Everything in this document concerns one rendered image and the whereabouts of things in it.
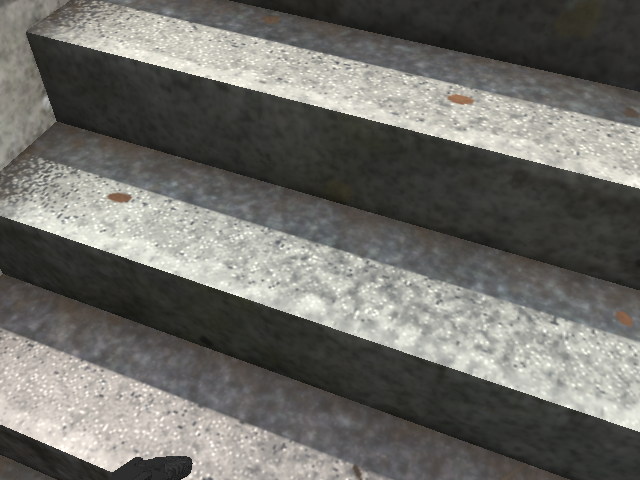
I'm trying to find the left robot hand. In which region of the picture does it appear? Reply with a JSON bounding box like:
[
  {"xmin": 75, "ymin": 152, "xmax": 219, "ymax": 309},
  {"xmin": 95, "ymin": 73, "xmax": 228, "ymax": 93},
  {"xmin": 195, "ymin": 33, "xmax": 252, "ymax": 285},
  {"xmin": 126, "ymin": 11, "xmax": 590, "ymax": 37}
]
[{"xmin": 109, "ymin": 456, "xmax": 193, "ymax": 480}]

